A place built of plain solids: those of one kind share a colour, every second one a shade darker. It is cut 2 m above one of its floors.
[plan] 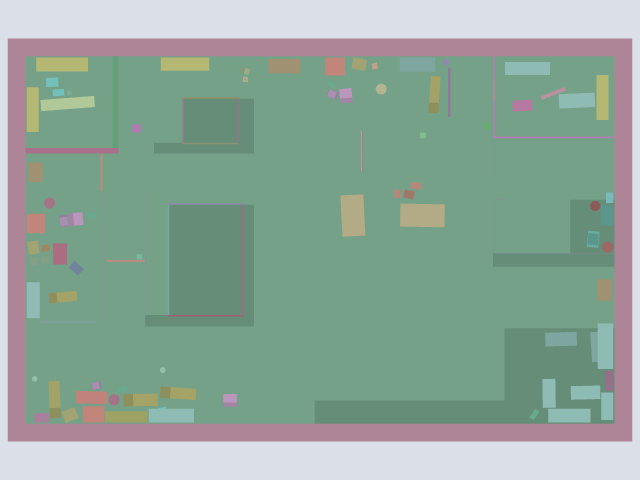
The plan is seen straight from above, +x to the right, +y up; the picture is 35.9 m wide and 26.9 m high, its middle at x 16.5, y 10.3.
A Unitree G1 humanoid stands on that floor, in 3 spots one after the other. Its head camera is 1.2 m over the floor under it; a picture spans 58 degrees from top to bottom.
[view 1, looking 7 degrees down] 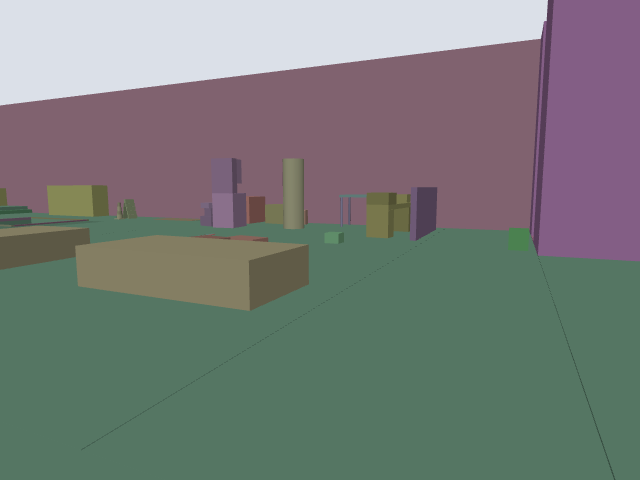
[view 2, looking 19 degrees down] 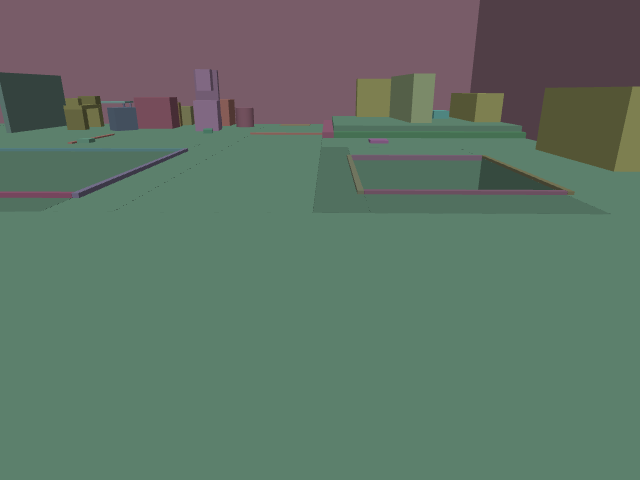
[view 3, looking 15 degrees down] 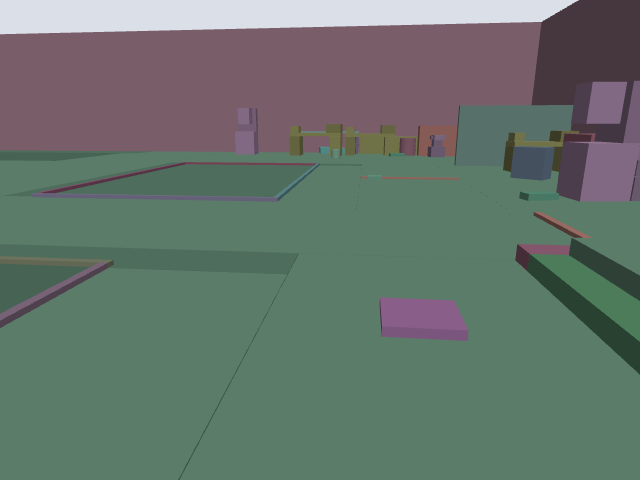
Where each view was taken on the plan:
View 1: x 25.76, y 7.55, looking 114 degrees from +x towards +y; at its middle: floor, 9.84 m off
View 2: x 17.15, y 15.30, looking -179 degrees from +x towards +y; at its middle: floor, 3.68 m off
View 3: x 6.58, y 19.09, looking -84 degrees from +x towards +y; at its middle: floor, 4.63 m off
